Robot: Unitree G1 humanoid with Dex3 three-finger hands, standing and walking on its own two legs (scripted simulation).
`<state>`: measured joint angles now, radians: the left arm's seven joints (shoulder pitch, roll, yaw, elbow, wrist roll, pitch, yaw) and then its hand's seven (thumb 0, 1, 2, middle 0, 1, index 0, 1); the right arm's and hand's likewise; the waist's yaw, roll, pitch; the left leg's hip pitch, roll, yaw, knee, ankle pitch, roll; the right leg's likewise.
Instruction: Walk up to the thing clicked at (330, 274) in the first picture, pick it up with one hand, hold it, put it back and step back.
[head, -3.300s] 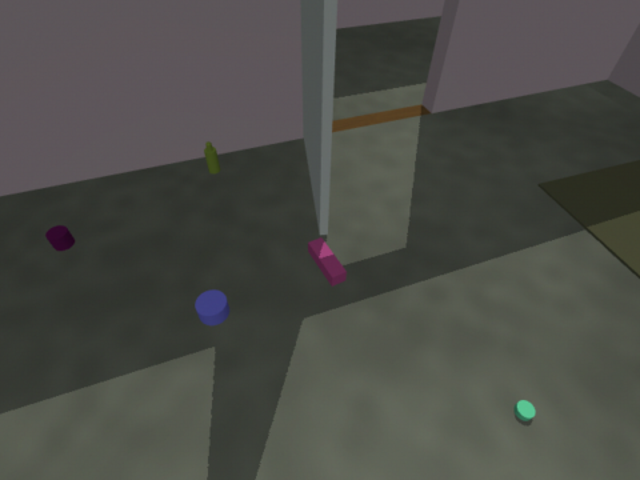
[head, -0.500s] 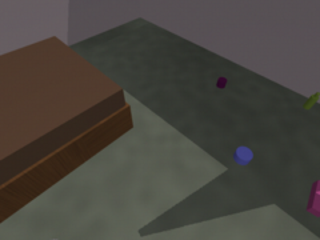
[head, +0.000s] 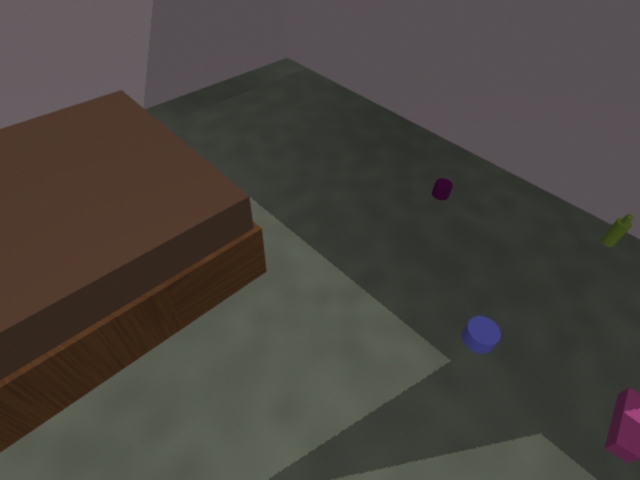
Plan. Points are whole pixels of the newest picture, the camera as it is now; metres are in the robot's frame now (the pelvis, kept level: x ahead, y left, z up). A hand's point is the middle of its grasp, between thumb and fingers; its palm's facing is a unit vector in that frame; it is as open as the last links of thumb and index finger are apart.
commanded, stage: walk up
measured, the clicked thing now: (628, 423) +0.48 -0.94 -0.74
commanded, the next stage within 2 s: stand in 0.12 s
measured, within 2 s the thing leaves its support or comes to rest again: neither
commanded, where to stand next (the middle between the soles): +0.06 -0.01 m, yaw -3 degrees
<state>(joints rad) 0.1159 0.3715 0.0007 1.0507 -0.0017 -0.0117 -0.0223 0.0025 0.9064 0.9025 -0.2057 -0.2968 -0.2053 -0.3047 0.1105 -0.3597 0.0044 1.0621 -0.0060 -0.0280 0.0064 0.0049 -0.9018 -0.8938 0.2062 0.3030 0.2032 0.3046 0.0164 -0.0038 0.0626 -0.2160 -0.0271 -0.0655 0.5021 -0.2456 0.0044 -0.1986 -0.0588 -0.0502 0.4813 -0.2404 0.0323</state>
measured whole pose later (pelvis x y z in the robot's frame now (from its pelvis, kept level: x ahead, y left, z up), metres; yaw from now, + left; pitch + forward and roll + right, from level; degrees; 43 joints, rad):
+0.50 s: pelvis +0.00 -0.02 +0.01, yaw -1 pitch -3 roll +0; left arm 0.08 0.36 0.00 1.15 0.00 -0.01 -0.01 0.00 0.91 0.90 -0.21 -0.30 -0.20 -0.30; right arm 0.06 -0.35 -0.01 1.15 -0.01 -0.01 0.01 0.00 -0.90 -0.89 0.20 0.30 0.20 0.30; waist 0.01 0.01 0.07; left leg -0.12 0.00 -0.05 0.33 -0.16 -0.02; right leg -0.13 -0.03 -0.04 0.34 -0.17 0.01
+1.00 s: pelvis +0.00 -0.03 +0.01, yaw -2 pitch -2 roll +0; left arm 0.09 0.35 0.00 1.13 0.00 -0.01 -0.02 0.00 0.91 0.90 -0.21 -0.30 -0.21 -0.30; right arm 0.10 -0.35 -0.01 1.16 -0.01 -0.01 0.01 0.00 -0.90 -0.89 0.20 0.30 0.20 0.30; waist 0.00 0.01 0.06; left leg -0.12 0.02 -0.05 0.32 -0.16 -0.04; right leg -0.13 -0.01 -0.04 0.34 -0.17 0.00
